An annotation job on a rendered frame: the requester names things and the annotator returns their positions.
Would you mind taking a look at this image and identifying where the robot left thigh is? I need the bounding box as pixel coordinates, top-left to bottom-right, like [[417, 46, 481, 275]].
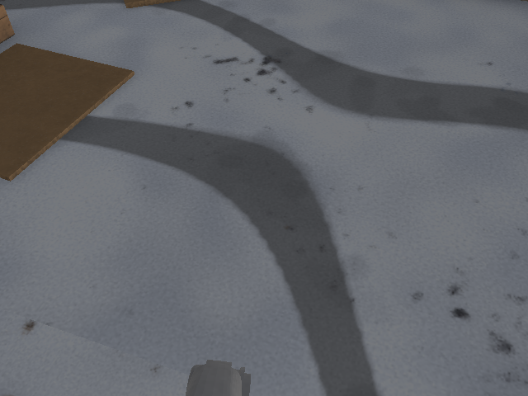
[[186, 360, 251, 396]]

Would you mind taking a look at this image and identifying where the robot left shin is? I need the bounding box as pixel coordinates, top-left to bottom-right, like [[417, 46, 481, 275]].
[[186, 365, 200, 390]]

